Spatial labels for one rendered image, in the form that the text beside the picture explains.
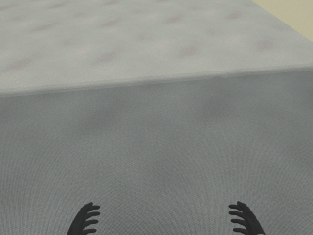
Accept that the right robot hand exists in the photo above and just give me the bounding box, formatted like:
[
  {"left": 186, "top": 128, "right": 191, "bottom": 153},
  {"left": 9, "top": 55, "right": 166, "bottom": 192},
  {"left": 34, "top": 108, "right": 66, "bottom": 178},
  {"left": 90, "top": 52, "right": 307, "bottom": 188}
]
[{"left": 228, "top": 201, "right": 266, "bottom": 235}]

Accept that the left robot hand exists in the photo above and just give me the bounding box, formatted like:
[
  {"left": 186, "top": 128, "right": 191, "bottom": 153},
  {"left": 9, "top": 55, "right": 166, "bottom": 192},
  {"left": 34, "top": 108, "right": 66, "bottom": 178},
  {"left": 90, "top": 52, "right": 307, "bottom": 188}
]
[{"left": 67, "top": 202, "right": 100, "bottom": 235}]

